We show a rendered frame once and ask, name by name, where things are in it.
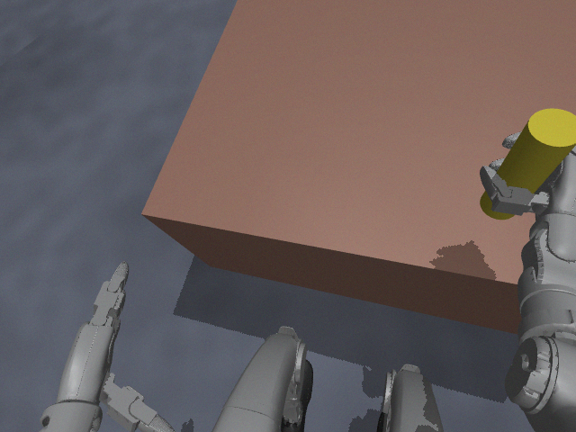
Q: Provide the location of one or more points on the right robot hand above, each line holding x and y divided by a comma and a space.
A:
557, 194

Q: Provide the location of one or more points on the can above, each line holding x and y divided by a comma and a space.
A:
548, 137

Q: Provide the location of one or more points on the left robot foot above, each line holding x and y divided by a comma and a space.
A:
305, 399

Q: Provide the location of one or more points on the right robot arm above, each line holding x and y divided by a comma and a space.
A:
542, 377

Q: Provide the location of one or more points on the left robot arm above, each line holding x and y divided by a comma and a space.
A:
72, 416

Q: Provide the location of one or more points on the left robot hand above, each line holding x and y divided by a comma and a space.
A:
86, 375

